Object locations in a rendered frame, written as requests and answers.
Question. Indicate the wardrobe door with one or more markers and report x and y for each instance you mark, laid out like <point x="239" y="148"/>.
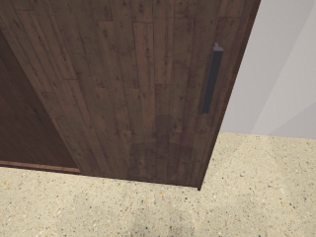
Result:
<point x="123" y="80"/>
<point x="27" y="134"/>

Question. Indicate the handle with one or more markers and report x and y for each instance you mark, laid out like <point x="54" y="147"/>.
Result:
<point x="214" y="64"/>

